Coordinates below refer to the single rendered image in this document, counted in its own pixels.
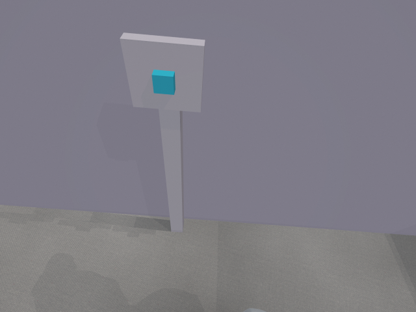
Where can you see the button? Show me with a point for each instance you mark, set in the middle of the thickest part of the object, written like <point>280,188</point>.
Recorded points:
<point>163,82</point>

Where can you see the panel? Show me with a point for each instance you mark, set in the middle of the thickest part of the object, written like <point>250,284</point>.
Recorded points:
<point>144,53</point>

